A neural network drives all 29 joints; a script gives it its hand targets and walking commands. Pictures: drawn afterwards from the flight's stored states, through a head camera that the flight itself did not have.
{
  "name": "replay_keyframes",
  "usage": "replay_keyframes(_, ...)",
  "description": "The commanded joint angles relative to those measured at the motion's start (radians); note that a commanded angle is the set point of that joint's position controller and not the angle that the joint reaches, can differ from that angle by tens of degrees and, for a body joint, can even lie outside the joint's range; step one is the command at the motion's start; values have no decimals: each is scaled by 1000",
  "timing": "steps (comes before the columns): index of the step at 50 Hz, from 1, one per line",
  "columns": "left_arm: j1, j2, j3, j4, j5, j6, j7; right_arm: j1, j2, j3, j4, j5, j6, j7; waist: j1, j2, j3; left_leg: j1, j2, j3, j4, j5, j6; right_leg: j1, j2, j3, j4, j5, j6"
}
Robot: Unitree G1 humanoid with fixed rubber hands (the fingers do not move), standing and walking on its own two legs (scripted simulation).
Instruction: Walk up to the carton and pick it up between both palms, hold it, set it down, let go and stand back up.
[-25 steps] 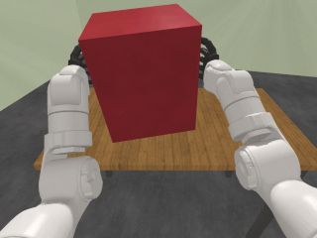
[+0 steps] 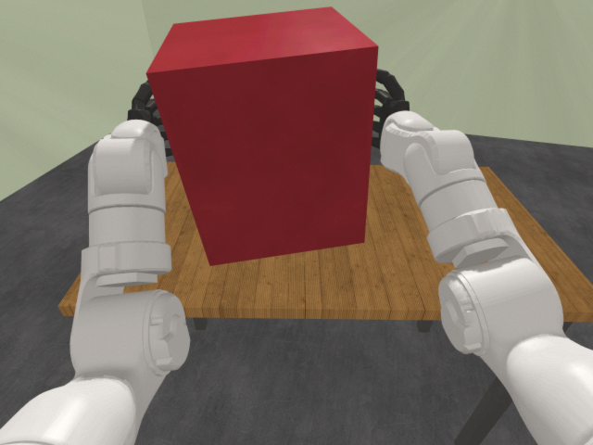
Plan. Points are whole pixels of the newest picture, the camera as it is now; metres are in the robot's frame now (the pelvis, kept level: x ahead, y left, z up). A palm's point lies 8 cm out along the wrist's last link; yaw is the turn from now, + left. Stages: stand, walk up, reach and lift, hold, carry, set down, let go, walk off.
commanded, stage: hold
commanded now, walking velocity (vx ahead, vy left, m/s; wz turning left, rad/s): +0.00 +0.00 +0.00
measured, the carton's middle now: (271, 135) +0.41 +0.01 +0.27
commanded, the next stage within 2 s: none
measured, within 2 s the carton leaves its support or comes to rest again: neither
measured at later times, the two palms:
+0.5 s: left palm (143, 138) +0.38 +0.17 +0.29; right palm (391, 129) +0.37 -0.14 +0.30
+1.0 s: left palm (143, 138) +0.38 +0.17 +0.29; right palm (391, 131) +0.37 -0.14 +0.29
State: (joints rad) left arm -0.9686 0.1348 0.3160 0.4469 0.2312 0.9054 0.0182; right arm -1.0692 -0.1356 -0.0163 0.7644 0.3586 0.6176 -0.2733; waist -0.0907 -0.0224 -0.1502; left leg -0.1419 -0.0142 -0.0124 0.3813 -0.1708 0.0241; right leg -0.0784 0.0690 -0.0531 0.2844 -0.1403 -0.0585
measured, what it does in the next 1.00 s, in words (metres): stands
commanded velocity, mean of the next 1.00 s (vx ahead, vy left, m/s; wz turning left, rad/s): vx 0.00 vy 0.00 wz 0.00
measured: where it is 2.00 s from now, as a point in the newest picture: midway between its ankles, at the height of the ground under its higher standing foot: outside the picture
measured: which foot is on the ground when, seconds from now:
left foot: down 0.00-1.00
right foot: down 0.00-1.00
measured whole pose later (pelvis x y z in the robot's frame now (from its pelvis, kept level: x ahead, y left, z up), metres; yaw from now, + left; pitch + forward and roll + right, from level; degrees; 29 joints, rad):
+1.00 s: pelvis +0.00 +0.00 +0.00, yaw +0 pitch -4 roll -1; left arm -0.94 0.12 0.30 0.42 0.22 0.91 0.03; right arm -1.04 -0.15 0.00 0.73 0.38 0.64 -0.28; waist -0.09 -0.01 -0.16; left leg -0.14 -0.02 -0.02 0.39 -0.18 0.03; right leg -0.08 0.07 -0.03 0.28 -0.14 -0.05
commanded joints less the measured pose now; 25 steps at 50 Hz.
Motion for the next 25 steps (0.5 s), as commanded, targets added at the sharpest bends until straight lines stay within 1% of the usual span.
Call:
replay_keyframes(1,-848,-653,-341,-203,-218,-105,-144,-858,638,216,-344,157,-23,139,-5,89,-352,76,-1,-48,-40,186,-58,130,-24,75,-14,208,95)
replay_keyframes(2,-858,-657,-356,-236,-229,-108,-144,-864,650,233,-367,168,-25,136,-8,78,-389,89,-5,-47,-33,201,-55,144,-27,78,-7,238,100)
replay_keyframes(3,-839,-656,-348,-224,-223,-106,-143,-856,647,235,-369,174,-23,133,-7,85,-379,89,-7,-47,-34,205,-57,138,-26,75,-7,247,101)
replay_keyframes(4,-844,-655,-355,-240,-228,-106,-143,-867,652,252,-391,183,-23,130,-1,80,-392,95,-11,-48,-29,217,-53,152,-27,77,-4,266,105)
replay_keyframes(5,-824,-641,-333,-213,-212,-102,-143,-847,641,242,-362,177,-16,127,-3,74,-350,86,-10,-43,-36,199,-52,141,-29,79,-10,255,106)
replay_keyframes(6,-817,-629,-315,-203,-201,-101,-147,-842,642,244,-354,172,-14,127,7,53,-342,82,-10,-41,-44,173,-45,143,-29,77,-17,234,109)
replay_keyframes(7,-808,-635,-323,-207,-200,-100,-148,-836,639,248,-358,170,-15,127,5,55,-347,84,-7,-43,-47,182,-44,143,-31,80,-16,234,107)
replay_keyframes(9,-804,-638,-329,-206,-204,-99,-148,-840,642,254,-369,172,-15,125,11,49,-341,86,-11,-41,-48,188,-46,136,-27,80,-17,243,108)
replay_keyframes(10,-806,-633,-329,-209,-203,-99,-150,-832,640,252,-362,177,-12,125,5,49,-336,95,-9,-41,-48,180,-46,136,-29,80,-20,238,106)
replay_keyframes(11,-823,-641,-340,-221,-211,-100,-149,-839,645,251,-362,178,-13,126,6,62,-339,96,-6,-42,-47,181,-50,126,-26,75,-15,216,101)
replay_keyframes(13,-822,-640,-325,-187,-199,-96,-151,-842,641,236,-342,162,-10,127,4,49,-284,84,-4,-41,-57,144,-46,98,-28,78,-32,176,101)
replay_keyframes(14,-825,-647,-338,-194,-208,-98,-153,-851,650,238,-361,164,-15,127,3,51,-312,80,-6,-40,-51,148,-48,109,-28,78,-30,175,101)
replay_keyframes(15,-839,-661,-360,-224,-223,-102,-150,-862,657,243,-385,171,-20,128,-1,63,-343,85,-3,-45,-47,176,-49,114,-24,74,-19,197,99)
replay_keyframes(16,-846,-664,-356,-209,-224,-102,-148,-867,655,235,-389,166,-19,127,0,63,-333,83,-3,-48,-41,170,-50,103,-25,82,-22,189,96)
replay_keyframes(18,-880,-691,-399,-260,-246,-108,-140,-882,668,248,-419,182,-21,129,-10,94,-373,94,0,-49,-28,207,-61,112,-17,75,-11,203,90)
replay_keyframes(19,-897,-688,-399,-255,-254,-108,-136,-883,663,233,-409,178,-17,129,-18,101,-364,94,0,-53,-28,190,-65,105,-18,76,-13,193,89)
replay_keyframes(20,-898,-693,-402,-253,-254,-106,-133,-900,662,240,-425,183,-18,130,-13,106,-365,95,-1,-52,-29,183,-64,104,-17,73,-10,186,89)
replay_keyframes(21,-880,-690,-387,-224,-244,-104,-131,-891,651,233,-400,169,-13,130,-11,96,-340,79,1,-54,-34,170,-61,100,-17,77,-15,177,89)
replay_keyframes(22,-878,-684,-381,-225,-242,-105,-131,-880,657,232,-392,170,-12,130,-13,92,-351,83,-3,-53,-35,166,-57,106,-22,79,-13,185,92)
replay_keyframes(23,-856,-673,-361,-203,-228,-101,-134,-862,645,223,-358,165,-7,130,-9,88,-316,78,2,-52,-44,152,-56,99,-22,79,-19,174,91)
replay_keyframes(25,-832,-656,-347,-189,-214,-98,-140,-849,644,231,-343,166,-6,130,-1,74,-316,72,-5,-48,-50,139,-50,111,-30,87,-24,172,97)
